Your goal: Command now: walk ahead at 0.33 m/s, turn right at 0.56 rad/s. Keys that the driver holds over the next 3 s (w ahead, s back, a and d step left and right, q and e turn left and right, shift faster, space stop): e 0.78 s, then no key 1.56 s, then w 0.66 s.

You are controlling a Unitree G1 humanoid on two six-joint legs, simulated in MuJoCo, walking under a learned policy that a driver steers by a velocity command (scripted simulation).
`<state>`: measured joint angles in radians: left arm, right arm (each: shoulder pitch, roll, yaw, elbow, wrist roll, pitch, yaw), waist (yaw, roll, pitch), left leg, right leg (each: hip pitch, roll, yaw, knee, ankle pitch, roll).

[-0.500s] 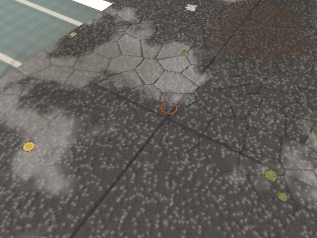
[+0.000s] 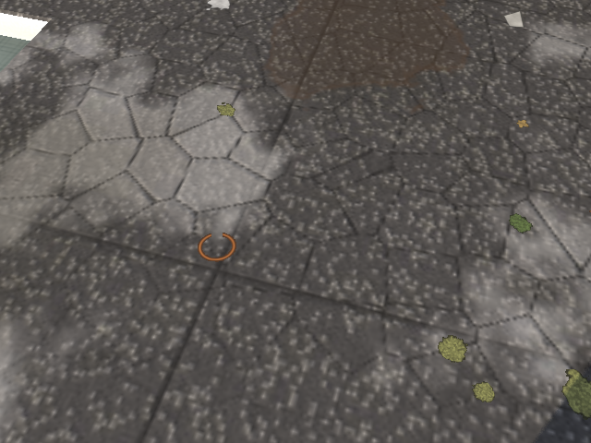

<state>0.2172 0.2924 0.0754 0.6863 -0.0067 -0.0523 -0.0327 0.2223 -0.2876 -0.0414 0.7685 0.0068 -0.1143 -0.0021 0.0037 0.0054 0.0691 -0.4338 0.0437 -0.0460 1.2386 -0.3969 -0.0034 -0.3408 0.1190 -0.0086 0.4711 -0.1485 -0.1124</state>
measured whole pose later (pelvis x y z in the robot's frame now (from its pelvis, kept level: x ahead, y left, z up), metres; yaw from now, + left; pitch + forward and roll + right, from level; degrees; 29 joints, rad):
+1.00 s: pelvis +0.16 +0.01 +0.01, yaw -33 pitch +1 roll +2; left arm 0.18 0.27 0.04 0.62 0.01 0.02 0.03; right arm 0.14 -0.31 -0.08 0.74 0.00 0.03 -0.02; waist 0.00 0.03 0.03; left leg -0.47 0.02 -0.02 0.89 -0.35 -0.08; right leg -0.27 0.04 0.07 0.47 -0.22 -0.05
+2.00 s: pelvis +0.19 +0.04 +0.01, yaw -34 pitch -2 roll +0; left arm 0.21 0.22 0.06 0.93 0.01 0.02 0.05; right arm 0.21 -0.23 -0.01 0.92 0.00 -0.02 -0.01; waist 0.00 0.00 0.04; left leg -0.18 -0.02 0.01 0.49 -0.28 0.02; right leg -0.20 0.02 0.10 0.49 -0.26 0.02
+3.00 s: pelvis +0.33 -0.11 +0.01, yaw -33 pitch +2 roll +0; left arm 0.46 0.19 0.01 1.08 0.00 -0.09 0.01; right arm 0.03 -0.26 -0.03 0.86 0.02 -0.08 0.03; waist 0.09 0.04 0.01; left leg -0.66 0.08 0.01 0.63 0.04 0.02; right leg 0.11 0.04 -0.03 0.14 -0.28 -0.04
